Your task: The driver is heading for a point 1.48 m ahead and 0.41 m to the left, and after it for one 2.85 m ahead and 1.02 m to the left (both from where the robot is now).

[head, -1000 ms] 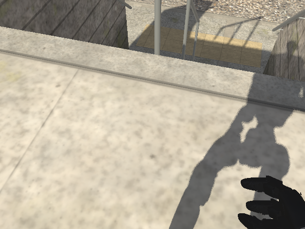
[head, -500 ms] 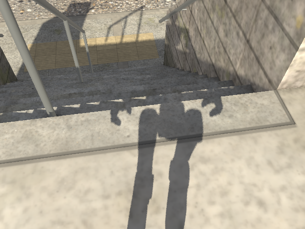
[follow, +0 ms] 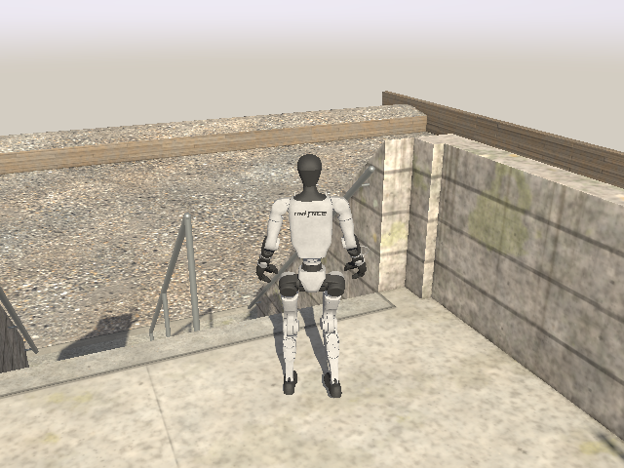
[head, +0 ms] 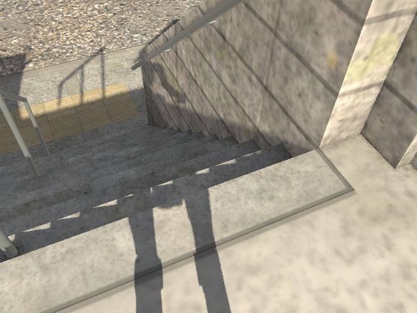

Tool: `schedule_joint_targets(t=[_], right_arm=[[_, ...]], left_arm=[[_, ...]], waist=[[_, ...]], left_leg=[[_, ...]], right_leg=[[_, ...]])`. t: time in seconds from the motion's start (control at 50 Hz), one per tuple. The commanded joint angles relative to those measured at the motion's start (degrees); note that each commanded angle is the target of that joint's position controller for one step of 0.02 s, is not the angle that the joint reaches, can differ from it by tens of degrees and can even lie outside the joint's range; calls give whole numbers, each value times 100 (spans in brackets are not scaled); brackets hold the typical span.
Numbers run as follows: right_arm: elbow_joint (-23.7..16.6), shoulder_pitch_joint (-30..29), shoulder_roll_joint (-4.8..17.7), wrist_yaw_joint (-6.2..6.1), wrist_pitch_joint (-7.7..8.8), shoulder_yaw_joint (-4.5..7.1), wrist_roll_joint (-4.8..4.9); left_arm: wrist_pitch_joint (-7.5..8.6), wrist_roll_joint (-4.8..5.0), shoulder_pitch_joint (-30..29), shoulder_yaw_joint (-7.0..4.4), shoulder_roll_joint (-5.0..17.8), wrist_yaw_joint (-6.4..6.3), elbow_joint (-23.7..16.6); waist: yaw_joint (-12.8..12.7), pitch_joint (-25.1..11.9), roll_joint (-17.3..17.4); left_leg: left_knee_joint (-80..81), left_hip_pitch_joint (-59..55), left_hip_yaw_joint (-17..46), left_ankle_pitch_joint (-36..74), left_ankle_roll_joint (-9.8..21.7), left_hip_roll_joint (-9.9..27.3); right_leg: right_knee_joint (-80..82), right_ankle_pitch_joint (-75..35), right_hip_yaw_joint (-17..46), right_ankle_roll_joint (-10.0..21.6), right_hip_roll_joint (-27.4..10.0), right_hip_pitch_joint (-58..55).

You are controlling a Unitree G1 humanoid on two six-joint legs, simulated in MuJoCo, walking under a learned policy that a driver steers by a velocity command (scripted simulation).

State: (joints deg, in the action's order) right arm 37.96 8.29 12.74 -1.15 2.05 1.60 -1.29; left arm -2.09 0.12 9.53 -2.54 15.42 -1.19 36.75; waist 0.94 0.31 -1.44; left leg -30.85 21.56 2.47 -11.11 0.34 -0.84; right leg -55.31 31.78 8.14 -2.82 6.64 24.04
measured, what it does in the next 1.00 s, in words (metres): steps on the spot: right foot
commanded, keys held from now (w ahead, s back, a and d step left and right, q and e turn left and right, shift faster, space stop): shift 0.92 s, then w+shift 0.08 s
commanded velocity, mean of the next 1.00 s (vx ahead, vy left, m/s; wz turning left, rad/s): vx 0.02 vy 0.00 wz -0.03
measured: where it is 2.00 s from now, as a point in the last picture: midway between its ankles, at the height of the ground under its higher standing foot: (191, 252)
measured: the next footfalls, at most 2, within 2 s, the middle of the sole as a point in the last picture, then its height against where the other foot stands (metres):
right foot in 0.20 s outside the picture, level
right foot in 1.68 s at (222, 280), level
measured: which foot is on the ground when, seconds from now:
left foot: down 0.00-1.00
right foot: up 0.00-0.18, down 0.20-1.00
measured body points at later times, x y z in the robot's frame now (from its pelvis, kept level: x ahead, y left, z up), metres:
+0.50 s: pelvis +0.01 -0.02 +0.00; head +0.01 -0.03 +0.45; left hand +0.12 +0.21 -0.12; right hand +0.13 -0.27 -0.12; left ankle +0.05 +0.12 -0.73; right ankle -0.02 -0.15 -0.73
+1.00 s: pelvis +0.03 -0.03 +0.00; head +0.03 -0.03 +0.45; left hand +0.07 +0.22 -0.14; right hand +0.10 -0.28 -0.14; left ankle +0.05 +0.12 -0.72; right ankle -0.02 -0.15 -0.73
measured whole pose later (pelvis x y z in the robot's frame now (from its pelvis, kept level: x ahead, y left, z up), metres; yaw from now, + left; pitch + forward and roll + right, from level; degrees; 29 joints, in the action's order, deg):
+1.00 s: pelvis +0.03 -0.03 +0.00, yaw +1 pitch -1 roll +0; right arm 55.7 13.7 11.6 -2.4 -0.3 3.8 1.2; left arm 1.0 1.0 18.6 -2.6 10.5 -1.9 52.5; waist 0.0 0.0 0.3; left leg -37.8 18.2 2.9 -23.0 -0.6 0.6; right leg -32.2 23.4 1.9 1.7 0.8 9.1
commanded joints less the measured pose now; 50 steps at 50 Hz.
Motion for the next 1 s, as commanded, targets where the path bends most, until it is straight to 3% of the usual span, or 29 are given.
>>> schedule_joint_targets(t=[0.02,0.06,0.08,0.14,0.18,0.2,0.22,0.24,0.26,0.34,0.54,0.92,0.94,0.96,0.98,1.0], right_arm=[[-378,-245,878,-44,-69,245,62],[-363,-410,715,-10,-172,224,46],[-306,-281,692,-7,-204,229,54],[-174,6,741,-14,-239,247,88],[-79,179,636,-15,-218,206,144],[-42,293,584,-2,-169,186,117],[-95,449,516,39,-98,174,31],[-104,223,408,55,-60,150,-31],[-101,11,463,51,-56,173,-38],[49,121,442,-12,-101,218,30],[477,301,386,-68,-119,265,74],[1441,409,396,-193,-224,305,128],[1597,597,309,-187,-238,291,143],[1620,573,390,-172,-226,330,220],[1427,143,447,-132,-138,337,283],[1136,-388,328,-65,14,280,401]], left_arm=[[-81,48,222,-224,478,-31,-224],[-72,51,263,-114,123,-33,-141],[-49,38,169,-85,47,-27,-138],[-3,53,248,-137,173,-11,-10],[29,-26,406,-147,191,18,114],[44,-135,383,-167,371,17,49],[49,-175,302,-254,734,4,53],[85,-163,294,-209,434,42,141],[135,-185,160,-122,176,62,104],[303,-124,284,-106,222,6,217],[342,-59,607,-77,54,-37,475],[344,-17,891,-90,1,-86,1295],[319,5,1158,-117,37,-95,1449],[294,81,1329,-212,331,-102,1486],[332,144,1640,-282,600,-102,1499],[437,193,1560,-370,911,-115,1473]], waist=[[-193,-675,690],[-214,-645,1012],[-113,-703,1157],[-41,-809,1295],[-133,-693,1131],[-93,-658,842],[174,-571,-4],[101,-491,-533],[58,-262,-474],[43,66,-318],[-36,-21,103],[-42,59,115],[-88,-163,-30],[-202,73,-330],[-439,497,-694],[-521,1021,-1236]], left_leg=[[885,-1000,1537,2297,1122,1440],[941,-718,936,1974,927,953],[931,-813,885,1809,963,909],[840,-982,1091,1122,1100,1046],[767,-608,1035,485,823,918],[633,-279,941,-5,524,823],[441,-49,476,-494,239,410],[262,-529,47,-483,-33,137],[165,-764,41,-230,-134,125],[129,-863,148,149,-40,187],[105,-961,182,635,-109,221],[194,-1173,152,954,-101,238],[16,-1161,-138,-311,-80,-7],[-424,-616,-431,-1850,-39,-263],[-995,362,-535,-2298,-4,-255],[-1754,1077,-461,-1695,110,11]], right_leg=[[-749,-24,-161,-255,-486,455],[236,-285,-558,-260,-524,-38],[700,-372,-617,-248,-569,-196],[1992,-1165,-677,-130,-612,-703],[3001,-1986,-763,106,-551,-1334],[2997,-2240,-428,275,-843,-1607],[2797,-2285,-58,550,-1208,-1450],[3085,-1256,60,723,-1226,-717],[3293,-769,90,689,-1182,-342],[3228,-1008,-81,440,-1017,-167],[3012,-1705,-225,479,-884,-491],[3116,-2229,-429,431,-768,-729],[3299,-923,-416,537,-736,-879],[3598,889,10,824,-947,-893],[4252,2314,985,1234,-1596,-1050],[4939,2774,2219,1711,-2473,-1009]])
